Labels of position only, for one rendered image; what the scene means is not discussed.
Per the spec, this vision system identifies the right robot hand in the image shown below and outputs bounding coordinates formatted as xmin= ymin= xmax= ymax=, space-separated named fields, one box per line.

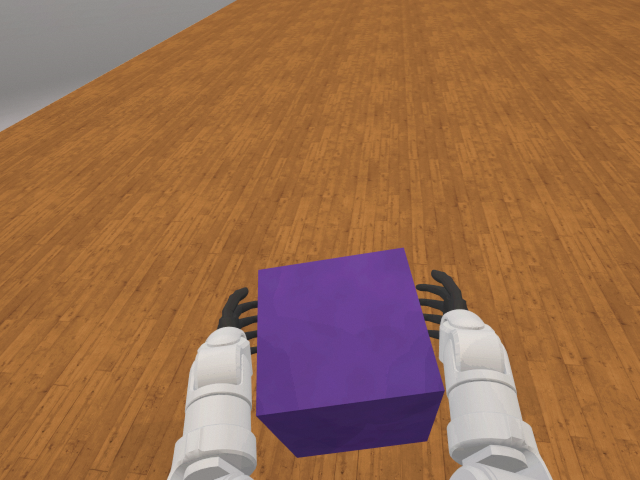
xmin=416 ymin=270 xmax=469 ymax=339

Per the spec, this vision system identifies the robot left forearm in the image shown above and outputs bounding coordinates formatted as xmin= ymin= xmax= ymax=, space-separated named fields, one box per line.
xmin=167 ymin=327 xmax=257 ymax=480

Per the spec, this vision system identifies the robot right forearm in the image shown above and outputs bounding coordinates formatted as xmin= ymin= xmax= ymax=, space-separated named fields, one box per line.
xmin=439 ymin=309 xmax=553 ymax=480

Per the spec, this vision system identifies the left robot hand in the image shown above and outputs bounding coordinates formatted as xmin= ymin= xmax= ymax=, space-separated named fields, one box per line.
xmin=217 ymin=287 xmax=258 ymax=355

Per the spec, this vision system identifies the carton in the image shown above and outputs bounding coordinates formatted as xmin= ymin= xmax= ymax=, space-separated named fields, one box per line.
xmin=256 ymin=248 xmax=445 ymax=458

